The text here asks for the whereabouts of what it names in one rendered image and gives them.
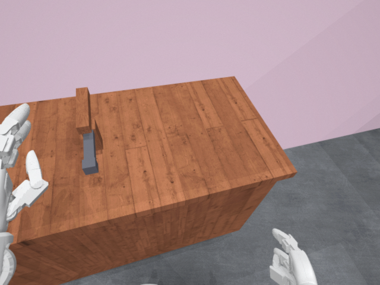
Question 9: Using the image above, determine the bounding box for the counter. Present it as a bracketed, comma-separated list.
[0, 76, 297, 285]

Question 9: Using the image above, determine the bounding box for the robot left forearm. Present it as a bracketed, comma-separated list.
[0, 232, 17, 285]

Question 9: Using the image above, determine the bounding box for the tap lever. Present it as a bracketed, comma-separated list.
[82, 129, 99, 175]

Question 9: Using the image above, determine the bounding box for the robot right hand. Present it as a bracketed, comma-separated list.
[270, 229, 318, 285]

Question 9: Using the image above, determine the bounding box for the robot left hand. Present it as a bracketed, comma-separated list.
[0, 103, 49, 233]

